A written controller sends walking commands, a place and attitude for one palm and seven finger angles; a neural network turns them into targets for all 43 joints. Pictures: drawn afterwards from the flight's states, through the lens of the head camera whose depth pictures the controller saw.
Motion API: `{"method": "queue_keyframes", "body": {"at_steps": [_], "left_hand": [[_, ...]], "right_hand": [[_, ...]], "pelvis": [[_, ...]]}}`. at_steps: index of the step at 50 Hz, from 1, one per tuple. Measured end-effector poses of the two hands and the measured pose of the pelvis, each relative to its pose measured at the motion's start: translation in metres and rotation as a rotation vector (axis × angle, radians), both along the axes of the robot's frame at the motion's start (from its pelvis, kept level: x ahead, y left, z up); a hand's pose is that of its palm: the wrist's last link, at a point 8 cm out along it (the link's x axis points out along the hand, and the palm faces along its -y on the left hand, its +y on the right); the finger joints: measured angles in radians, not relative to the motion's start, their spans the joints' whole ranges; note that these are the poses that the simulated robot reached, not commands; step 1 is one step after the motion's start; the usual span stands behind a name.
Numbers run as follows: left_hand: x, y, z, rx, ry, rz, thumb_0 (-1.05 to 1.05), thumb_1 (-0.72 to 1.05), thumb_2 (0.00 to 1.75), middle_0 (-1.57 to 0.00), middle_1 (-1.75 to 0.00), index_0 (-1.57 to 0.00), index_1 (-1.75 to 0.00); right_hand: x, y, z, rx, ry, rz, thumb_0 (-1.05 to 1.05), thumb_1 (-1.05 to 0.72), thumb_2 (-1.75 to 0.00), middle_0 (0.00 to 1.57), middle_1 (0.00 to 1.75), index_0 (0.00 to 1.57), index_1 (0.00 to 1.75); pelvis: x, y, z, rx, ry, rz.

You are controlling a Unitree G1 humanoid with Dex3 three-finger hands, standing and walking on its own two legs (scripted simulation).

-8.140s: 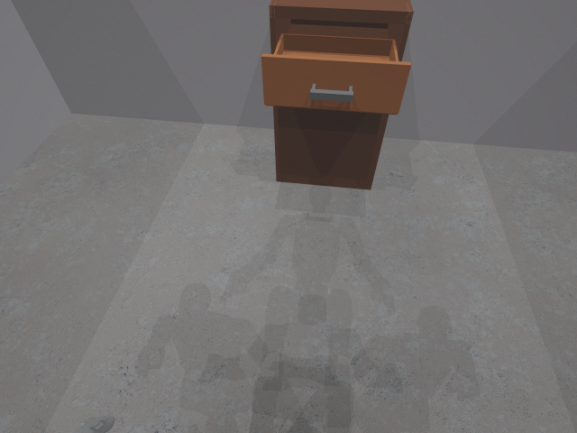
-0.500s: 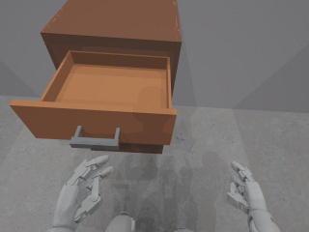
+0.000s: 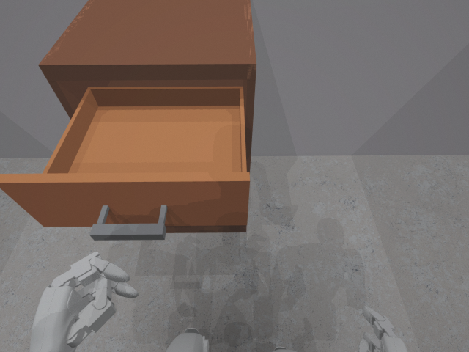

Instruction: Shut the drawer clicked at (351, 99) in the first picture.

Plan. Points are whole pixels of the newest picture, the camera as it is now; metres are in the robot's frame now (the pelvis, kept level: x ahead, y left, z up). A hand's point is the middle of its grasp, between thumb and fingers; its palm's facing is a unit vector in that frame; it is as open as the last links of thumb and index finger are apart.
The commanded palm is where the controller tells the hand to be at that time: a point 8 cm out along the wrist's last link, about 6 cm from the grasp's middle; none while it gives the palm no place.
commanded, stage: raise the hand and make a fist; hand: left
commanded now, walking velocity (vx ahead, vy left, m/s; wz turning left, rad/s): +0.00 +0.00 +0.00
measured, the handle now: (131, 221) +0.35 +0.21 +0.00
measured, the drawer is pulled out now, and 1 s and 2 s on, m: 0.30 0.30 0.30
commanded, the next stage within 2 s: bring the fist close to the handle in 1.00 s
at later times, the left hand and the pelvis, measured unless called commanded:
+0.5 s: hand (108, 314) +0.17 +0.17 +0.09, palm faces +0.02 -1.00 +0.00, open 3.2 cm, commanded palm +0.14 +0.22 +0.10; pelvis +0.00 +0.03 +0.00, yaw +1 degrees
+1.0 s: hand (115, 305) +0.18 +0.16 +0.10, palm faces +0.03 -1.00 -0.03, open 3.3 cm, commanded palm +0.14 +0.21 +0.10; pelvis +0.01 +0.02 +0.01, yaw +1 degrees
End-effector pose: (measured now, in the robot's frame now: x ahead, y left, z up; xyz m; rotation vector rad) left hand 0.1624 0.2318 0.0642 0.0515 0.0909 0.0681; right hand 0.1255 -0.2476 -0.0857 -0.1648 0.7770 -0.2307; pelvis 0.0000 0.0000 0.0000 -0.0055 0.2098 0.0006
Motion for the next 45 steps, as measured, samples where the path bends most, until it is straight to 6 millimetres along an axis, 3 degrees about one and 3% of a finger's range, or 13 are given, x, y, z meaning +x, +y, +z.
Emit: {"method": "queue_keyframes", "body": {"at_steps": [4, 8, 14, 19, 27, 38, 45], "left_hand": [[-0.013, -0.001, 0.000, -0.013, -0.005, -0.021, 0.02, 0.90, 0.90, -1.01, -1.18, -1.01, -1.18], [-0.019, -0.003, -0.001, -0.031, -0.022, -0.035, 0.02, 0.90, 0.90, -1.09, -1.26, -1.09, -1.26], [-0.016, -0.004, 0.010, -0.041, -0.080, -0.031, 0.02, 0.90, 0.90, -1.21, -1.39, -1.21, -1.39], [-0.013, -0.009, 0.019, -0.052, -0.084, -0.049, 0.02, 0.90, 0.90, -1.31, -1.50, -1.31, -1.50], [-0.014, -0.012, 0.028, -0.054, -0.061, -0.046, 0.02, 0.90, 0.90, -1.38, -1.58, -1.38, -1.58], [-0.011, -0.019, 0.033, -0.041, -0.059, -0.061, 0.02, 0.90, 0.90, -1.40, -1.60, -1.40, -1.60], [-0.006, -0.016, 0.032, -0.025, -0.054, -0.041, 0.02, 0.90, 0.90, -1.40, -1.60, -1.40, -1.60]], "right_hand": [[0.013, -0.004, 0.008, -0.037, -0.028, 0.020, 0.02, -0.90, -0.90, 0.20, 0.30, 0.20, 0.30], [0.037, 0.004, 0.016, -0.052, -0.092, 0.060, 0.02, -0.90, -0.90, 0.20, 0.30, 0.20, 0.30], [0.070, 0.037, 0.031, -0.013, -0.192, 0.134, 0.02, -0.90, -0.90, 0.20, 0.30, 0.20, 0.30], [0.083, 0.065, 0.042, 0.038, -0.242, 0.189, 0.02, -0.90, -0.90, 0.20, 0.30, 0.20, 0.30], [0.074, 0.079, 0.046, 0.066, -0.222, 0.212, 0.01, -0.90, -0.90, 0.20, 0.30, 0.21, 0.30], [0.047, 0.052, 0.035, 0.029, -0.139, 0.154, 0.02, -0.90, -0.90, 0.20, 0.30, 0.21, 0.30], [0.043, 0.039, 0.032, 0.021, -0.125, 0.119, 0.02, -0.90, -0.90, 0.20, 0.30, 0.21, 0.30]], "pelvis": [[0.001, 0.006, 0.000, -0.006, 0.005, 0.005], [0.000, 0.012, -0.003, -0.014, 0.009, 0.011], [-0.002, 0.019, -0.004, -0.027, -0.001, 0.019], [-0.002, 0.023, 0.000, -0.033, -0.020, 0.025], [-0.001, 0.027, 0.005, -0.034, -0.040, 0.023], [0.001, 0.026, 0.005, -0.029, -0.042, 0.018], [0.005, 0.020, 0.006, -0.024, -0.036, 0.012]]}}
